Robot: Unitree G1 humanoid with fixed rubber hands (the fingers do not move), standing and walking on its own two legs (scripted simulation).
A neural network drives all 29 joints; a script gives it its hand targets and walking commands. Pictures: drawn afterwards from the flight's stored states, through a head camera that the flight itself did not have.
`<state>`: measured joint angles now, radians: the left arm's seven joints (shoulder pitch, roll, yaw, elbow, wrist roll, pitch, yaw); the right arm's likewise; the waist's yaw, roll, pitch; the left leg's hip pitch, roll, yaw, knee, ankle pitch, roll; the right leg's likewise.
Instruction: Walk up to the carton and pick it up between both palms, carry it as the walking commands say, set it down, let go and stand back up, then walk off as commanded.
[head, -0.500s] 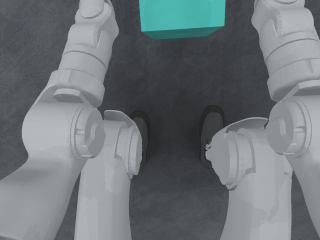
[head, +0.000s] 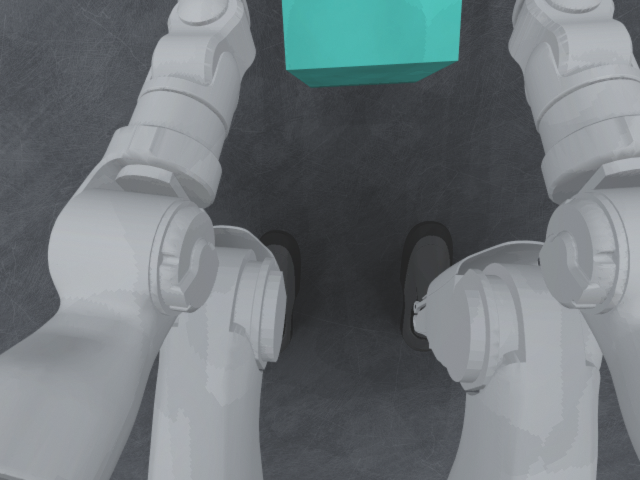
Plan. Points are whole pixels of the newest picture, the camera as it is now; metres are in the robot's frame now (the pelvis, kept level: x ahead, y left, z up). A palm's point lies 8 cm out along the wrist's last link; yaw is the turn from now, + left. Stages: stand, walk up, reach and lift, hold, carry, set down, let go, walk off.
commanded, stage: reach and lift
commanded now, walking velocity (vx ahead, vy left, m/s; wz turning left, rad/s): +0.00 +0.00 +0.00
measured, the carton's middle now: out of the picture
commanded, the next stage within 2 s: none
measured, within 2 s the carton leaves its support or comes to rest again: leaves its support in 1.10 s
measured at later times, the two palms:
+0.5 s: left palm out of the picture +0.55 +0.11 -0.19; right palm out of the picture +0.55 -0.14 -0.20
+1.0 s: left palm out of the picture +0.55 +0.11 -0.19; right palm out of the picture +0.56 -0.14 -0.19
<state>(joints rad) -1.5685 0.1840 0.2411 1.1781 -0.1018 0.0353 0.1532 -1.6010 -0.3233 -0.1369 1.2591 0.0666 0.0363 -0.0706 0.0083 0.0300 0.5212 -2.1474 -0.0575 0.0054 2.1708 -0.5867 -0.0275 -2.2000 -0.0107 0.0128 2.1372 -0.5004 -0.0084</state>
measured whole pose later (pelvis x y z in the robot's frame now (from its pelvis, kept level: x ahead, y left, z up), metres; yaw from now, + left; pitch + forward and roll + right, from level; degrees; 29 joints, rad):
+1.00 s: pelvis +0.00 +0.00 -0.01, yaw +1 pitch +32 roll +1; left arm -1.53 0.13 0.29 1.10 0.00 0.16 0.13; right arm -1.58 -0.30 -0.14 1.18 0.04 0.18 -0.07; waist 0.01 0.05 0.47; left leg -2.18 -0.11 -0.01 2.22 -0.59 -0.04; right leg -2.23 0.02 0.03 2.19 -0.52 0.01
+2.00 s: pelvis -0.01 +0.00 +0.05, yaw -1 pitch +27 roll +3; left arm -1.40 -0.04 0.38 0.67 0.13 0.33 0.35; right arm -1.46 -0.18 -0.21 0.85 -0.07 0.36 -0.18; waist 0.01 0.00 0.52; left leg -1.91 -0.11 -0.01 2.01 -0.57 -0.06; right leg -1.97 0.08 0.09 1.99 -0.48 0.04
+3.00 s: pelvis -0.01 +0.00 +0.16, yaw -3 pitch +21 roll +4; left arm -1.16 -0.18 0.48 0.47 0.23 0.38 0.33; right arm -1.28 -0.03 -0.27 0.66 -0.15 0.45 -0.20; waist 0.01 0.00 0.49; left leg -1.51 -0.12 -0.03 1.68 -0.53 -0.06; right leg -1.59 0.10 0.12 1.68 -0.45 0.05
